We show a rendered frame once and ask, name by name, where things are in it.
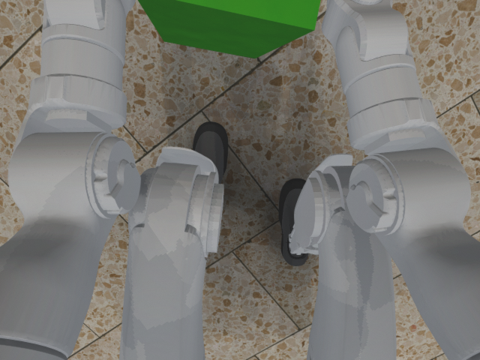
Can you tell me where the robot left forearm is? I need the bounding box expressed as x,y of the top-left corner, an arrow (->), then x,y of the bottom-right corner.
7,0 -> 136,202

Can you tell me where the carton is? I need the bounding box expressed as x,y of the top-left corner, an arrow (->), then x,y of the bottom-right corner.
138,0 -> 321,59

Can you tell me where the robot right upper arm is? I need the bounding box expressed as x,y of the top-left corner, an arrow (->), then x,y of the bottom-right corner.
346,148 -> 480,360

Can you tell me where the robot left upper arm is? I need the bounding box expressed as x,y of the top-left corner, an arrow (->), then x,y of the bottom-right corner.
0,132 -> 141,360

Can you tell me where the right robot shin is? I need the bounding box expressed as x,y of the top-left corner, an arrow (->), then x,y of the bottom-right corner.
289,153 -> 353,255

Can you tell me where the left robot shin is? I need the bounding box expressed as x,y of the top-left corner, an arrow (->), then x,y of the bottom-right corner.
128,146 -> 219,235

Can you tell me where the robot shin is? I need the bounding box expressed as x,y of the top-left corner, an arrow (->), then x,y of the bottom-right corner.
289,153 -> 353,255
128,146 -> 219,235

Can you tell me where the robot right forearm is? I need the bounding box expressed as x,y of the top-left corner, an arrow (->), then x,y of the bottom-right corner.
322,0 -> 471,199

